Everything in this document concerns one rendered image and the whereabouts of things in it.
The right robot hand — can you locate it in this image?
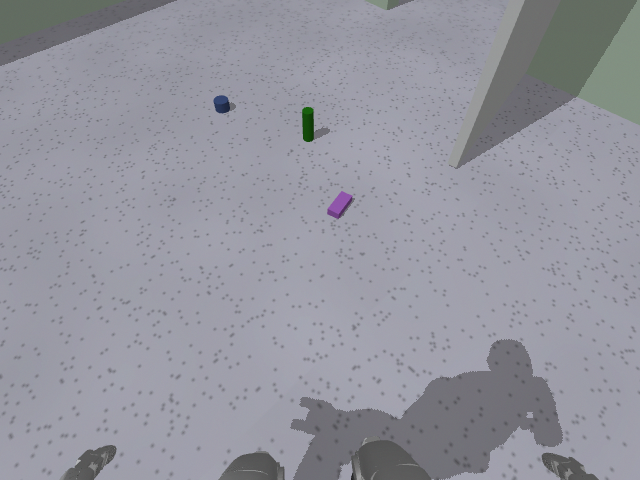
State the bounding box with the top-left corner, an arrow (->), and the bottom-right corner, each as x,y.
542,453 -> 599,480

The left robot hand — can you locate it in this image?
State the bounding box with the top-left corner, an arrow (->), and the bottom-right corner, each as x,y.
59,445 -> 116,480

